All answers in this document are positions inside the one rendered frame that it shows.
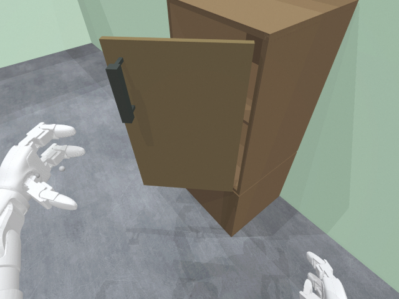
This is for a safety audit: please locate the robot left forearm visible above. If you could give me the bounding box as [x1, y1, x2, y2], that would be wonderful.
[0, 188, 30, 299]

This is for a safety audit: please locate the robot right hand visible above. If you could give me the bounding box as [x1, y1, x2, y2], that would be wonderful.
[299, 252, 347, 299]

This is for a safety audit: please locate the robot left hand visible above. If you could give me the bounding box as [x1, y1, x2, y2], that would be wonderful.
[0, 122, 85, 210]

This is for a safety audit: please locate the cupboard door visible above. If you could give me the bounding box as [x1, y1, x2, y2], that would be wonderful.
[99, 36, 255, 192]

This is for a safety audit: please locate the handle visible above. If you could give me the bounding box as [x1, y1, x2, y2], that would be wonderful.
[106, 57, 135, 123]

